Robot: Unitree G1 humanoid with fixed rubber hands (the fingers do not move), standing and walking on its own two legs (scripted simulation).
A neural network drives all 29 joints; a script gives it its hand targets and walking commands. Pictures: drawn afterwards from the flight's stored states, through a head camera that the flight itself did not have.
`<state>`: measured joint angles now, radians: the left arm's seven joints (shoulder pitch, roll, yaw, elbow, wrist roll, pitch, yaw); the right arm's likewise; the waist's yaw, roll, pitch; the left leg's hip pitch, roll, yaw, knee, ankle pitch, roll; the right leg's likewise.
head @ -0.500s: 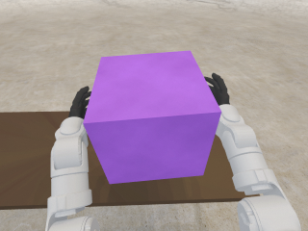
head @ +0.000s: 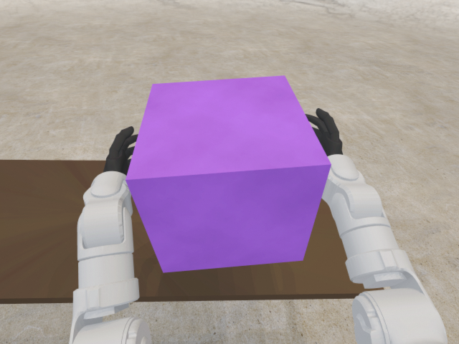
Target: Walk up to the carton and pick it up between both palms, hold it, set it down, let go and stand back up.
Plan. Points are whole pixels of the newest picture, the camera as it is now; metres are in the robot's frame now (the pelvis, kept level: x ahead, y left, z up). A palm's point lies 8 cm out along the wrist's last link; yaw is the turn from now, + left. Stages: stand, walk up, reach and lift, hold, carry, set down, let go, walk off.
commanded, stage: hold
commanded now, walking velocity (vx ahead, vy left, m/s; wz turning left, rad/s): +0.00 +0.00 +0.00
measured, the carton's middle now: (226, 170) +0.39 +0.00 +0.15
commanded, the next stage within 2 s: none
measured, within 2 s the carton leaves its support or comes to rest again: neither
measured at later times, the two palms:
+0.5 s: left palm (120, 169) +0.35 +0.18 +0.19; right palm (330, 153) +0.36 -0.17 +0.21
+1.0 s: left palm (121, 170) +0.35 +0.18 +0.19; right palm (328, 154) +0.36 -0.17 +0.20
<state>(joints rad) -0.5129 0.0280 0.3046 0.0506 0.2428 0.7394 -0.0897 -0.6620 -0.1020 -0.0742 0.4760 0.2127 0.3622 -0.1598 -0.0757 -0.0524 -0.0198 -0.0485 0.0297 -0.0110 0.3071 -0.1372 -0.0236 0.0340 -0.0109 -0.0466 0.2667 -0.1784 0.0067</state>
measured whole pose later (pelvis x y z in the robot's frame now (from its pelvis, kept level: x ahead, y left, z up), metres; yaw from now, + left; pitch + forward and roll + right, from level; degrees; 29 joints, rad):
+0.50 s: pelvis +0.00 +0.00 +0.00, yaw +0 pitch -6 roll +0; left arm -0.52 0.04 0.29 0.07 0.22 0.71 -0.08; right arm -0.66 -0.12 -0.05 0.48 0.22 0.34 -0.17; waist -0.07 -0.04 -0.04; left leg -0.06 0.03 0.00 0.30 -0.14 -0.02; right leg 0.02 -0.01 -0.04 0.26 -0.18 0.01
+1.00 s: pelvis +0.00 +0.00 +0.00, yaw +0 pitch -6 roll +0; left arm -0.53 0.04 0.29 0.08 0.22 0.71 -0.07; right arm -0.67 -0.12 -0.06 0.50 0.22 0.34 -0.16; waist -0.07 -0.04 -0.03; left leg -0.06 0.03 -0.01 0.31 -0.14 -0.02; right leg 0.02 -0.01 -0.04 0.27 -0.18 0.01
